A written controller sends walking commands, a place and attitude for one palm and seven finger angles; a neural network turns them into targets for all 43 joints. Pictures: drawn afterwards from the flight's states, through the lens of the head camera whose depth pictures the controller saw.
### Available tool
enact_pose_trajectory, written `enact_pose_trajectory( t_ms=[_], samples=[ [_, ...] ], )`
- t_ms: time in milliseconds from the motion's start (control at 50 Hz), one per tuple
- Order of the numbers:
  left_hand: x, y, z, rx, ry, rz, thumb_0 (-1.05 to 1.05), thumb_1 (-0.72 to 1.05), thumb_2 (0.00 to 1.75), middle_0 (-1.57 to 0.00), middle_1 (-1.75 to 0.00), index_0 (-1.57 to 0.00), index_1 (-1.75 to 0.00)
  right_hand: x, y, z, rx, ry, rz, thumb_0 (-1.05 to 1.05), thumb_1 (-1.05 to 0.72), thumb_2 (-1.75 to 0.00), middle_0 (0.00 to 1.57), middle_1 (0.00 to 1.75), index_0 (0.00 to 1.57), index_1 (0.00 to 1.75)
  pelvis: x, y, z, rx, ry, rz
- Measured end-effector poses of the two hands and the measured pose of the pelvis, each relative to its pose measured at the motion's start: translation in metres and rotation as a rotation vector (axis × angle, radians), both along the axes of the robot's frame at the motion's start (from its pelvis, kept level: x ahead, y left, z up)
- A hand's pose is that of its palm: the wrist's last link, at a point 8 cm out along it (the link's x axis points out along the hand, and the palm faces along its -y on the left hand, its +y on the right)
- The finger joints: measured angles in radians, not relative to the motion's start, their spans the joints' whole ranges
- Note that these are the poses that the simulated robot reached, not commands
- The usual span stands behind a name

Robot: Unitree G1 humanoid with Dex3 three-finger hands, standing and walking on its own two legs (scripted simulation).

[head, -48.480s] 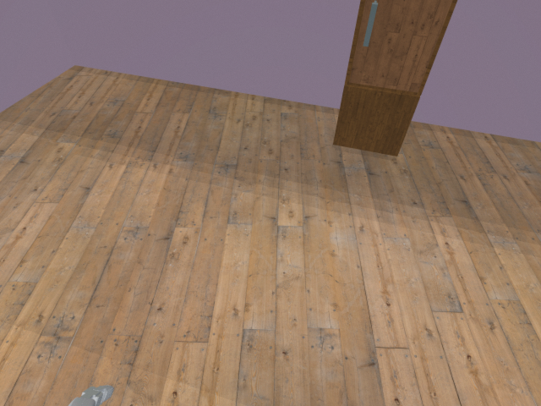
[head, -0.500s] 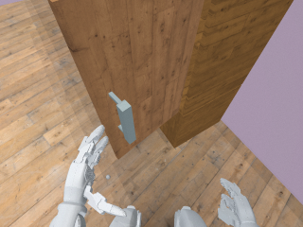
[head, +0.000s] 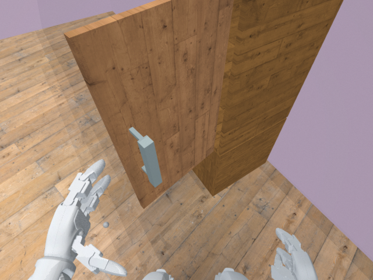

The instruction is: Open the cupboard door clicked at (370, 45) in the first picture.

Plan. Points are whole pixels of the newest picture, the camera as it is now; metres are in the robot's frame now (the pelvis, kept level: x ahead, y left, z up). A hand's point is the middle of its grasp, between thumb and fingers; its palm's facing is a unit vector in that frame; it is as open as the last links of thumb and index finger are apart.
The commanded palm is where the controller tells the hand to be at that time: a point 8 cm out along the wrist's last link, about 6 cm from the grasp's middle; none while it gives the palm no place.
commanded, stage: draw the hand back to the body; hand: left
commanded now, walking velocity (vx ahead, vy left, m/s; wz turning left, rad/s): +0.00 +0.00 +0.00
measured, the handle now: (145, 158) +0.38 +0.12 +0.03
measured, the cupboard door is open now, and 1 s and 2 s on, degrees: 100 100 100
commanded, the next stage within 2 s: step back with the hand held close in 1.30 s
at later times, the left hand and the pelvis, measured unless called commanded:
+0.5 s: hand (44, 209) +0.21 +0.23 +0.14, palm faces +0.23 -0.90 -0.36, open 14.1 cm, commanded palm +0.18 +0.27 +0.17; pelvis +0.03 +0.02 +0.05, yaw +0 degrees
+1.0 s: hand out of the picture +0.22 +0.29 +0.25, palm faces +0.46 -0.80 -0.40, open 8.3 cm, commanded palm +0.17 +0.32 +0.25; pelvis +0.03 +0.02 +0.08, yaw -1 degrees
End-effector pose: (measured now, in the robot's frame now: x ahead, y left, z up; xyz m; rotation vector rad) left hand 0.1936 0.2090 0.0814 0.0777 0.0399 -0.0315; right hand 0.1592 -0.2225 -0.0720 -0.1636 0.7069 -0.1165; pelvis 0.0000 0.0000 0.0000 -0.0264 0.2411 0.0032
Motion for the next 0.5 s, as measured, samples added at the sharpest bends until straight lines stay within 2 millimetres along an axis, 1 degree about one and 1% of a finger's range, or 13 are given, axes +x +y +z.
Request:
enact_pose_trajectory(
  t_ms=[60, 160, 240, 260, 340, 420, 500],
  samples=[
    [-0.005, 0.006, 0.007, -0.010, 0.012, 0.015, -0.01, -0.50, 0.30, -0.15, -0.30, -0.15, -0.30, 0.001, -0.001, 0.011, -0.011, -0.020, 0.004, 0.01, -0.91, -0.90, 0.20, 0.30, 0.20, 0.30, 0.003, 0.000, 0.008, -0.001, -0.018, 0.002],
    [-0.012, 0.014, 0.022, -0.009, -0.023, 0.007, -0.01, -0.50, 0.30, -0.15, -0.30, -0.15, -0.30, 0.007, -0.005, 0.027, -0.040, -0.053, 0.012, 0.01, -0.91, -0.90, 0.20, 0.30, 0.20, 0.30, 0.007, 0.002, 0.015, -0.006, -0.045, 0.006],
    [-0.013, 0.023, 0.036, 0.006, -0.050, 0.003, -0.01, -0.47, 0.31, -0.15, -0.30, -0.15, -0.30, 0.014, -0.005, 0.036, -0.049, -0.082, 0.012, 0.01, -0.91, -0.90, 0.20, 0.30, 0.20, 0.30, 0.009, 0.004, 0.020, -0.012, -0.068, 0.009],
    [-0.012, 0.025, 0.039, 0.047, -0.042, 0.017, -0.01, -0.45, 0.32, -0.15, -0.30, -0.15, -0.30, 0.016, -0.005, 0.038, -0.052, -0.085, 0.009, 0.01, -0.91, -0.90, 0.20, 0.30, 0.20, 0.30, 0.010, 0.004, 0.022, -0.011, -0.074, 0.005],
    [-0.011, 0.038, 0.054, 0.180, 0.021, 0.135, -0.01, -0.37, 0.36, -0.16, -0.30, -0.16, -0.30, 0.021, 0.001, 0.048, -0.050, -0.085, -0.018, 0.01, -0.91, -0.90, 0.20, 0.30, 0.20, 0.30, 0.016, 0.008, 0.034, -0.005, -0.105, -0.004],
    [-0.015, 0.050, 0.067, 0.250, 0.060, 0.227, -0.01, -0.25, 0.41, -0.16, -0.30, -0.16, -0.30, 0.024, 0.010, 0.055, -0.037, -0.079, -0.022, 0.01, -0.91, -0.90, 0.20, 0.30, 0.20, 0.30, 0.021, 0.013, 0.045, -0.003, -0.137, -0.009],
    [-0.015, 0.062, 0.084, 0.292, 0.047, 0.287, -0.01, -0.12, 0.46, -0.17, -0.30, -0.17, -0.30, 0.026, 0.020, 0.058, -0.031, -0.067, 0.001, 0.01, -0.91, -0.90, 0.20, 0.30, 0.20, 0.30, 0.025, 0.017, 0.054, -0.002, -0.170, -0.008]
  ],
)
